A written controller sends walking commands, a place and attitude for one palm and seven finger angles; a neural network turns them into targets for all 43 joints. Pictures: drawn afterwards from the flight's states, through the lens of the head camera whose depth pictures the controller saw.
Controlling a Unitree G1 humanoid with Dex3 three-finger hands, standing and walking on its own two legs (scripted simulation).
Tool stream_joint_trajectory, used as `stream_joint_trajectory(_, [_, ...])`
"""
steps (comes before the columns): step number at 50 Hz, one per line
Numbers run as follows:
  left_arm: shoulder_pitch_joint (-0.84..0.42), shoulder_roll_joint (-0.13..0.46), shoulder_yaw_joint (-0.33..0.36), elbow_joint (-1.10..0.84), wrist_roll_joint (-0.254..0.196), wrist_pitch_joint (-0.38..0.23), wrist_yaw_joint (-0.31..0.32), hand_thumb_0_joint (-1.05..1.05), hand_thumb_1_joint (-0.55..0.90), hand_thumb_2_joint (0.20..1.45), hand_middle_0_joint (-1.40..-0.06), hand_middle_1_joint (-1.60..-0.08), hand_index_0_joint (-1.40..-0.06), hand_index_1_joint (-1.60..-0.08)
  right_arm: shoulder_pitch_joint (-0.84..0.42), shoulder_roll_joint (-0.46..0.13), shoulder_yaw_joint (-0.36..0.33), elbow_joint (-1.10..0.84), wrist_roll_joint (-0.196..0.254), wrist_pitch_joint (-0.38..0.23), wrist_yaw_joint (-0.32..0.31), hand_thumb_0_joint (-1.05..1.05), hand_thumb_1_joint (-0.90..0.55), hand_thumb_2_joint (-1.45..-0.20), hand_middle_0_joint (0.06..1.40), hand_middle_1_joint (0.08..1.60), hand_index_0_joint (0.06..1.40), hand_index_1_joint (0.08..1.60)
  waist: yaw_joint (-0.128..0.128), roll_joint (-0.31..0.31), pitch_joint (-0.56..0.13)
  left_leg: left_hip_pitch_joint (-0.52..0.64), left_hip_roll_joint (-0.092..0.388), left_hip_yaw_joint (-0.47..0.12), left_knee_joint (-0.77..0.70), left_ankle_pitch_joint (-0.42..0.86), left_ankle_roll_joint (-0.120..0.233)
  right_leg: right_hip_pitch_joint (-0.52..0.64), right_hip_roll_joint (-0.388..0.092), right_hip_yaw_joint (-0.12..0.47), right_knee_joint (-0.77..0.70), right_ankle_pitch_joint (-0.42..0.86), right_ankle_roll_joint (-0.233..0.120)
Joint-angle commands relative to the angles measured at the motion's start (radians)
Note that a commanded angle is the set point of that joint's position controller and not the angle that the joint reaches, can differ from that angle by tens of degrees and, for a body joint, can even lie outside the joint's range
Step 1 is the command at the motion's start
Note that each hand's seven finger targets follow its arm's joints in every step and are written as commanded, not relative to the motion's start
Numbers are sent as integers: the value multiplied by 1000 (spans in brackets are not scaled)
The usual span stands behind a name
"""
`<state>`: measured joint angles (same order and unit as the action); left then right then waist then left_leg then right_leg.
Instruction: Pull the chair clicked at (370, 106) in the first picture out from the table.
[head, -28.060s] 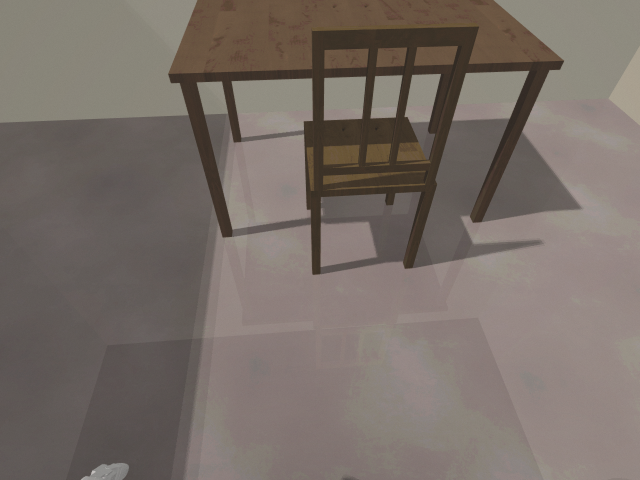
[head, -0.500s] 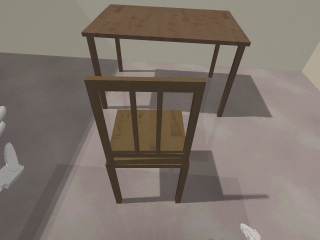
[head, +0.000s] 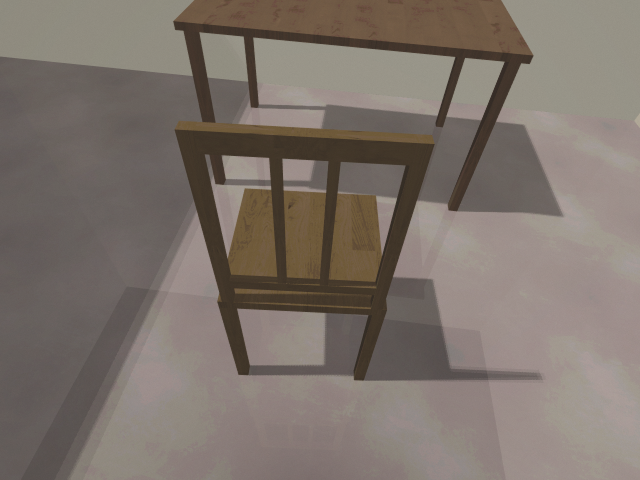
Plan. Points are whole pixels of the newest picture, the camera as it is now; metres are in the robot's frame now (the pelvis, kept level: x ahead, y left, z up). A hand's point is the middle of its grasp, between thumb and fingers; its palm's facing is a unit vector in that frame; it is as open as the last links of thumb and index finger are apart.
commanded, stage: let the arm hang, fingers relaxed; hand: left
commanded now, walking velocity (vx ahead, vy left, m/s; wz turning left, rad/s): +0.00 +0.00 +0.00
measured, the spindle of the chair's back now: (279, 228) +0.56 +0.10 -0.07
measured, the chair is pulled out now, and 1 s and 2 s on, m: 0.65 0.65 0.65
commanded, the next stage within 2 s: look to check the result in 0.80 s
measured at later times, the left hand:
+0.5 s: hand out of the picture +0.01 +0.15 -0.16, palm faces -0.01 -0.98 -0.19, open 7.4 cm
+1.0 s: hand out of the picture +0.03 +0.15 -0.16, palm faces -0.01 -0.98 -0.19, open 7.3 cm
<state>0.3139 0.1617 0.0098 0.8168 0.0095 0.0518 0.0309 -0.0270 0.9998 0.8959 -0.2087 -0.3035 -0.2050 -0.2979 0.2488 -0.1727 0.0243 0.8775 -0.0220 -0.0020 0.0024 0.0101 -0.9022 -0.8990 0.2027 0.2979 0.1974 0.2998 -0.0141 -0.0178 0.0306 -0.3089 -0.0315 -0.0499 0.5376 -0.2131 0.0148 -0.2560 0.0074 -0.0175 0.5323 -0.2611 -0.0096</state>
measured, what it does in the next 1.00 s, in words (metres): stands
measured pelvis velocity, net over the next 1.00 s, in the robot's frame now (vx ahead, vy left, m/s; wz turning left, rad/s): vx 0.03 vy -0.02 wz -0.02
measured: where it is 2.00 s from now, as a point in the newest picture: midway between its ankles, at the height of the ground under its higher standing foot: outside the picture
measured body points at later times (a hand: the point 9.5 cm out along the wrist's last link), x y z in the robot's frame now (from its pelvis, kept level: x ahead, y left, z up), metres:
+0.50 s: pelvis +0.01 -0.01 +0.01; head +0.03 -0.02 +0.46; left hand +0.01 +0.20 -0.15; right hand -0.01 -0.22 -0.16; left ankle +0.05 +0.11 -0.73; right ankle +0.02 -0.12 -0.73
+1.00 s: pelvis +0.03 -0.02 +0.01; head +0.05 -0.03 +0.46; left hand +0.03 +0.20 -0.15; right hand +0.01 -0.23 -0.16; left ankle +0.05 +0.11 -0.73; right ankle +0.02 -0.12 -0.73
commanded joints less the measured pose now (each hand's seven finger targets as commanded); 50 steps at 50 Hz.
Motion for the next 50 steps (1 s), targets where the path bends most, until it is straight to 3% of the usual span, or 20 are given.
stream_joint_trajectory(1, [79, 154, 11, 28, 4, -56, -7, 0, 900, 900, -200, -300, -200, -300, 47, -114, -35, -4, 1, -18, -22, 0, -900, -900, 200, 300, 200, 300, 18, 233, -66, 49, 90, -123, -183, -60, 40, 55, -66, 106, -137, 27, -59])
stream_joint_trajectory(4, [69, 141, -4, 86, 1, -58, -7, 0, 900, 900, -200, -300, -200, -300, 89, -107, -39, 32, 8, -14, -28, 0, -900, -900, 200, 300, 200, 300, 7, 78, -31, 56, 99, -116, -167, -39, 42, 42, -79, 110, -170, 42, -61])
stream_joint_trajectory(7, [73, 133, -16, 136, -1, -58, -6, 0, 900, 900, -200, -300, -200, -300, 118, -98, -37, 71, 12, -13, -32, 0, -900, -900, 200, 300, 200, 300, 3, 24, 3, 74, 100, -106, -164, -31, 43, 12, -84, 109, -191, 27, -66])
stream_joint_trajectory(12, [94, 127, -27, 196, -6, -55, -1, 0, 900, 900, -200, -300, -200, -300, 154, -91, -30, 119, 15, -10, -35, 0, -900, -900, 200, 300, 200, 300, 5, 21, 46, 62, 100, -97, -171, -36, 44, -2, -86, 113, -200, -2, -67])
stream_joint_trajectory(16, [100, 120, -29, 216, -7, -57, 3, 0, 900, 900, -200, -300, -200, -300, 176, -79, -27, 144, 14, -11, -35, 0, -900, -900, 200, 300, 200, 300, 3, -2, 31, 69, 94, -87, -164, -23, 41, 9, -90, 121, -200, -4, -68])
stream_joint_trajectory(18, [94, 115, -28, 221, -6, -56, 4, 0, 900, 900, -200, -300, -200, -300, 174, -68, -27, 154, 13, -9, -35, 0, -900, -900, 200, 300, 200, 300, 3, -1, 65, 56, 92, -83, -164, -28, 41, -8, -90, 120, -206, -18, -69])
stream_joint_trajectory(23, [82, 101, -23, 219, -7, -57, 7, 0, 900, 900, -200, -300, -200, -300, 179, -50, -24, 166, 11, -13, -38, 0, -900, -900, 200, 300, 200, 300, 9, 38, 61, 49, 96, -82, -172, 6, 40, 14, -87, 116, -190, 21, -69])
stream_joint_trajectory(26, [71, 90, -19, 212, -7, -60, 8, 0, 900, 900, -200, -300, -200, -300, 180, -41, -23, 164, 12, -18, -40, 0, -900, -900, 200, 300, 200, 300, 11, 28, 35, 58, 96, -82, -167, 58, 39, 42, -88, 115, -177, 76, -67])
stream_joint_trajectory(29, [65, 88, -17, 209, -8, -58, 11, 0, 900, 900, -200, -300, -200, -300, 176, -34, -21, 166, 11, -15, -42, 0, -900, -900, 200, 300, 200, 300, 14, 55, 66, 41, 98, -80, -172, 60, 39, 39, -87, 116, -181, 79, -66])
stream_joint_trajectory(36, [51, 89, -15, 191, -9, -61, 9, 0, 900, 900, -200, -300, -200, -300, 179, -38, -24, 160, 11, -12, -40, 0, -900, -900, 200, 300, 200, 300, 7, -6, 43, 71, 94, -71, -162, 58, 37, 42, -92, 118, -196, 79, -65])
stream_joint_trajectory(40, [56, 88, -14, 186, -9, -63, 10, 0, 900, 900, -200, -300, -200, -300, 178, -41, -23, 156, 10, -15, -41, 0, -900, -900, 200, 300, 200, 300, 7, 39, 21, 87, 101, -72, -161, 89, 38, 52, -90, 121, -187, 109, -65])
stream_joint_trajectory(43, [55, 89, -15, 190, -8, -63, 9, 0, 900, 900, -200, -300, -200, -300, 173, -41, -21, 156, 12, -16, -43, 0, -900, -900, 200, 300, 200, 300, 6, 13, 30, 97, 104, -69, -157, 116, 39, 48, -91, 115, -186, 135, -63])
stream_joint_trajectory(50, [62, 85, -18, 200, -9, -63, 10, 0, 900, 900, -200, -300, -200, -300, 168, -47, -20, 159, 14, -14, -44, 0, -900, -900, 200, 300, 200, 300, 5, 24, 45, 107, 106, -64, -159, 103, 37, 37, -91, 121, -199, 117, -62])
